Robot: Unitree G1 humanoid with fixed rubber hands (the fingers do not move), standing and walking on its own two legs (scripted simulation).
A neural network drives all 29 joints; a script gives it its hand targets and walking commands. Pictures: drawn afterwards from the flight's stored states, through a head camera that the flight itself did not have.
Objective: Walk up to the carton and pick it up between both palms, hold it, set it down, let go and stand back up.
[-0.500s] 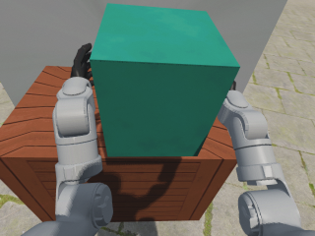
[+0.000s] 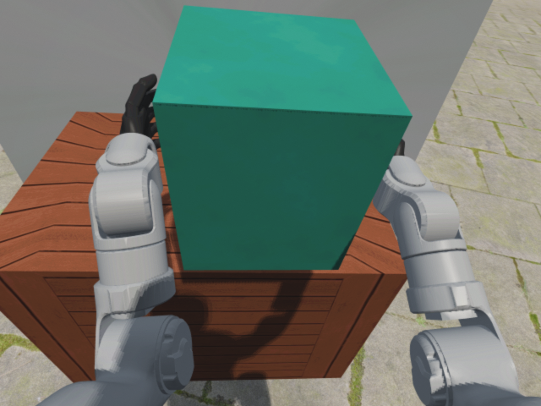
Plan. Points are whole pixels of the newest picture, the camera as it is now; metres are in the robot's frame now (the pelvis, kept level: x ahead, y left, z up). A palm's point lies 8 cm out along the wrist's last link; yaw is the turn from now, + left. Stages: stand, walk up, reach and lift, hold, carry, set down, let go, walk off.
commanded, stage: hold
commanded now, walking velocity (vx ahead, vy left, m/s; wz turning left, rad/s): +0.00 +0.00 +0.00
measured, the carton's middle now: (267, 147) +0.39 +0.01 +0.21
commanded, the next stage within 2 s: none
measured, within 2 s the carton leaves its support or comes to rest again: neither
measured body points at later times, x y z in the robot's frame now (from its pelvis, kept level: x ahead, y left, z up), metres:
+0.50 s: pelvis +0.00 +0.00 +0.00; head -0.03 +0.04 +0.45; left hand +0.37 +0.17 +0.24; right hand +0.37 -0.15 +0.22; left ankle +0.02 +0.12 -0.75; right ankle +0.03 -0.10 -0.75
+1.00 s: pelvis +0.00 +0.00 +0.00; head -0.03 +0.04 +0.45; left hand +0.37 +0.17 +0.24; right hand +0.37 -0.15 +0.22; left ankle +0.02 +0.12 -0.75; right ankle +0.03 -0.10 -0.75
